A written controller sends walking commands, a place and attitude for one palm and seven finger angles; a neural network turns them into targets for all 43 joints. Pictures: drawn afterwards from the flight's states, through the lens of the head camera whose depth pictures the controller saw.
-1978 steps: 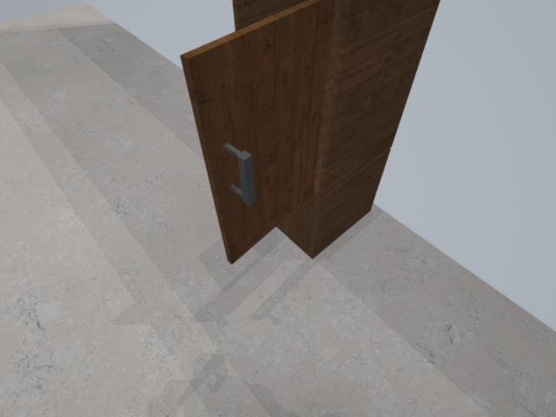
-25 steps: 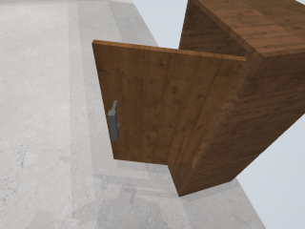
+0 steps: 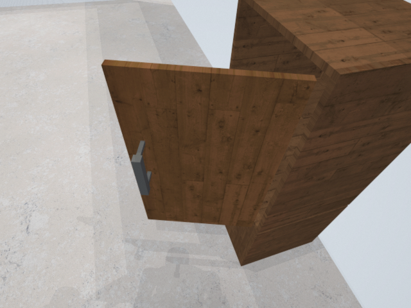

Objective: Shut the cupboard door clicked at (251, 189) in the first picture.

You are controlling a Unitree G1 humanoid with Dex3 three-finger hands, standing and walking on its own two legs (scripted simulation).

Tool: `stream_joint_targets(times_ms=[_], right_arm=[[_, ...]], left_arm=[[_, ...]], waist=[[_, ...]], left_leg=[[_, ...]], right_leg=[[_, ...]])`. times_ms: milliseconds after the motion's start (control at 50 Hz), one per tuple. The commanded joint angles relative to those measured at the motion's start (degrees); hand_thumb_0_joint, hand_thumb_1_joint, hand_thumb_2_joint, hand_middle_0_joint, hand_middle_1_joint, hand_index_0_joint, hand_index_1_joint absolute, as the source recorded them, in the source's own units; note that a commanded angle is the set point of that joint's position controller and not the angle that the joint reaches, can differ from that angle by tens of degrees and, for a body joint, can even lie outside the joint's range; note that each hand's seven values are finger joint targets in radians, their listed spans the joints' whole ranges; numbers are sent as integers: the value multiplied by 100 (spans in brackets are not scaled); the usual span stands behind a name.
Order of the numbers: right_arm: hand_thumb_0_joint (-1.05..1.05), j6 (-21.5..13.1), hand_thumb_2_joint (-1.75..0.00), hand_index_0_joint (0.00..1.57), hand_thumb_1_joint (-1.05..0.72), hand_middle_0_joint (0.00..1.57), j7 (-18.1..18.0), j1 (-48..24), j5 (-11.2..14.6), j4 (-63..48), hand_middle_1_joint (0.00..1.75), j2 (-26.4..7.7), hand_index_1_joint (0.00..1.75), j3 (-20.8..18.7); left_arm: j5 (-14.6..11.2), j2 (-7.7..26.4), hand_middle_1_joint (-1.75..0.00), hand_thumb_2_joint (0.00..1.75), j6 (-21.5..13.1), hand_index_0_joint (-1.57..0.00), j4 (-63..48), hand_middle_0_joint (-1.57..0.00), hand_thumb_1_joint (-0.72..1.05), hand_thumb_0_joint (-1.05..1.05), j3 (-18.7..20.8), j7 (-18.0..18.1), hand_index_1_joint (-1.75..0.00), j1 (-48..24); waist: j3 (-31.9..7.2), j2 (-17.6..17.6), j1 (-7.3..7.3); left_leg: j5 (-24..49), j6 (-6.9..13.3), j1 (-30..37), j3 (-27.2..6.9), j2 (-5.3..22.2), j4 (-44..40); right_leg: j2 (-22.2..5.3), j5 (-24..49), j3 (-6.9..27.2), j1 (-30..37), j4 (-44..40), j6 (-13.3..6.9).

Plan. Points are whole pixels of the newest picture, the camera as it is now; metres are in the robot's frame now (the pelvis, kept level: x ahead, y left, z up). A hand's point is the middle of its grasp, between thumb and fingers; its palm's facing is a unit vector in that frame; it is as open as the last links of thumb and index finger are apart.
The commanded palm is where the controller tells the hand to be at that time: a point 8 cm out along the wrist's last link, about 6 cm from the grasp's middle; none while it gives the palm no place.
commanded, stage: come to a stop and stand still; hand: left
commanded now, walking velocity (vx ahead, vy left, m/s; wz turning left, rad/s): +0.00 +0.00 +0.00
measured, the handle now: (143, 169) +0.41 +0.18 -0.01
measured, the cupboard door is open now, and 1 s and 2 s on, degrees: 68 68 68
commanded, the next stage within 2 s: look again from close up in 0.26 s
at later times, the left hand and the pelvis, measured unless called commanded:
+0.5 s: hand out of the picture -0.01 +0.16 -0.18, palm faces +0.02 -0.98 -0.19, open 7.4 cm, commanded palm none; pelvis -0.01 -0.01 -0.01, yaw +0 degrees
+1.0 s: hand out of the picture +0.00 +0.15 -0.17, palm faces -0.01 -0.97 -0.24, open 7.4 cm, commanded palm +0.08 +0.20 -0.08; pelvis -0.01 -0.03 +0.00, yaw -1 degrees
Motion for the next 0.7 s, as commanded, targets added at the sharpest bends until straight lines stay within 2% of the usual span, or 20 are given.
stream_joint_targets(times_ms=[0,20,200,240,300,320,340,360,380,400,420,440,460,500,520,580,600,620,680], right_arm=[[0,-74,-90,20,-90,20,-62,441,22,-113,30,-571,30,-66],[0,-60,-90,20,-90,20,-66,420,22,-129,30,-585,30,-70],[0,-64,-90,20,-90,20,-63,380,21,-143,30,-606,30,-61],[0,-51,-90,20,-90,20,-63,347,22,-146,30,-596,30,-61],[0,-65,-90,20,-90,20,-63,359,15,-157,30,-633,30,-59],[0,-54,-90,20,-90,20,-68,333,21,-155,30,-618,30,-61],[0,-141,-90,20,-90,20,14,-253,104,-624,30,-993,30,-82],[0,-116,-90,20,-90,20,31,201,37,-752,30,-708,30,-90],[0,-143,-90,20,-90,20,39,355,41,-727,30,-733,30,-70],[0,-173,-90,20,-90,20,33,453,17,-770,30,-810,30,-62],[0,-206,-90,20,-90,20,14,430,-7,-784,30,-807,30,-48],[0,-195,-90,20,-90,20,-5,455,4,-847,30,-877,30,-37],[0,-179,-90,20,-90,20,-16,416,11,-882,30,-891,30,-37],[0,-134,-90,20,-90,20,-17,377,23,-944,30,-918,30,-18],[0,-133,-90,20,-90,20,-11,358,10,-931,30,-878,30,-7],[0,-90,-90,20,-90,20,26,294,7,-940,30,-924,30,13],[0,-79,-90,20,-90,20,39,313,5,-937,30,-930,30,11],[0,-88,-90,20,-90,20,40,317,-6,-905,30,-893,30,21],[0,-88,-90,20,-90,20,52,327,-6,-860,30,-946,30,31]], left_arm=[[15,438,-30,90,-87,-20,-120,-20,90,0,77,24,-30,443],[18,421,-30,90,-83,-20,-112,-20,90,0,69,21,-30,457],[15,453,-30,90,-113,-20,-84,-20,90,0,64,15,-30,481],[19,447,-30,90,-106,-20,-93,-20,90,0,61,13,-30,472],[16,463,-30,90,-120,-20,-89,-20,90,0,72,10,-30,473],[18,453,-30,90,-110,-20,-86,-20,90,0,63,11,-30,483],[65,679,-30,90,-253,-20,46,-20,90,0,7,245,-30,764],[56,896,-30,90,-300,-20,-219,-20,90,0,79,192,-30,623],[43,770,-30,90,-284,-20,-255,-20,90,0,24,137,-30,477],[42,618,-30,90,-247,-20,-296,-20,90,0,8,105,-30,485],[46,579,-30,90,-233,-20,-291,-20,90,0,-5,79,-30,459],[36,556,-30,90,-212,-20,-312,-20,90,0,-4,64,-30,463],[28,527,-30,90,-191,-20,-318,-20,90,0,-5,55,-30,438],[19,528,-30,90,-145,-20,-351,-20,90,0,-19,31,-30,365],[27,546,-30,90,-131,-20,-349,-20,90,0,-24,9,-30,292],[20,624,-30,90,-88,-20,-397,-20,90,0,-26,-13,-30,298],[24,661,-30,90,-85,-20,-423,-20,90,0,-20,-16,-30,278],[19,667,-30,90,-77,-20,-424,-20,90,0,-19,-30,-30,254],[14,734,-30,90,-91,-20,-458,-20,90,0,-10,-31,-30,260]], waist=[[75,106,19],[172,65,20],[100,143,10],[237,155,7],[70,187,5],[191,157,22],[143,532,134],[-350,760,-156],[-452,693,-122],[-533,794,-105],[-505,997,-55],[-430,814,-59],[-285,550,-46],[72,180,-63],[301,254,-52],[516,85,-22],[519,6,-35],[504,161,-23],[352,-30,-13]], left_leg=[[1743,-1,-227,-306,537,-348],[1633,2,-243,-289,540,-351],[1551,-34,-213,-290,534,-365],[1420,-38,-277,-290,526,-389],[1575,-44,-211,-293,533,-362],[1487,-40,-227,-283,539,-378],[2137,-132,-608,-123,583,828],[1022,-46,-587,-260,389,523],[1101,5,-614,-341,490,300],[1731,72,-545,-430,594,302],[2370,114,-436,-409,644,327],[2526,137,-437,-435,670,354],[2420,154,-456,-427,662,336],[1739,164,-605,-432,612,165],[1544,174,-736,-439,573,41],[613,161,-834,-420,492,-165],[503,151,-824,-400,471,-196],[497,171,-792,-398,465,-277],[574,148,-658,-332,452,-229]], right_leg=[[-348,1468,184,73,-225,-156],[-341,1415,188,25,-274,-157],[-354,1458,213,54,-324,-182],[-339,1352,233,-1,-383,-184],[-349,1510,221,90,-340,-196],[-333,1431,231,33,-382,-194],[-596,3379,664,-128,-74,-267],[-647,2987,577,186,247,-425],[-456,1913,415,99,377,-459],[-288,1354,294,51,485,-446],[-218,1293,234,-7,545,-455],[-175,1084,183,-39,546,-443],[-172,1059,190,-117,509,-435],[-192,905,227,-292,398,-418],[-181,845,236,-362,370,-418],[-202,243,365,-540,168,-402],[-198,146,384,-564,131,-398],[-183,126,378,-555,120,-407],[-230,205,431,-519,72,-400]])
